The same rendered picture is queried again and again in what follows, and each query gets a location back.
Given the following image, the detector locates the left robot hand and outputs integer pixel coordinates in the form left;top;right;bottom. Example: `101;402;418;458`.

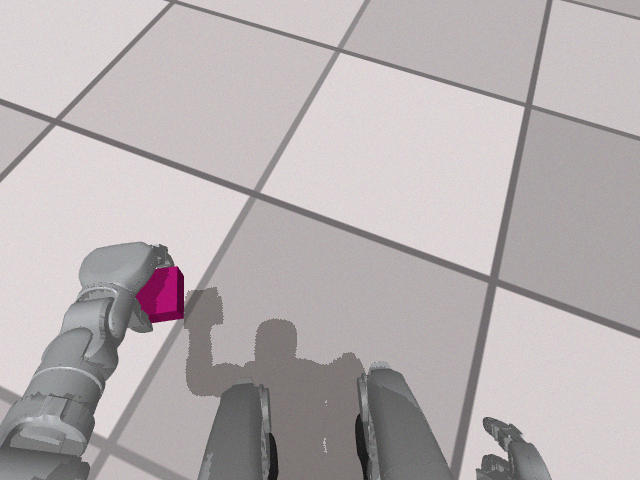
79;242;175;333

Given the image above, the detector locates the left robot arm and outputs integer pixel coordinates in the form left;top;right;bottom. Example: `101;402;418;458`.
0;283;134;480

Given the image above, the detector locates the right robot hand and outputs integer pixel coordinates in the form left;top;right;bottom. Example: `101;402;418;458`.
476;417;552;480

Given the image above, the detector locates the small box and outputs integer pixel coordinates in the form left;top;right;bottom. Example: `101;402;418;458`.
135;266;184;323

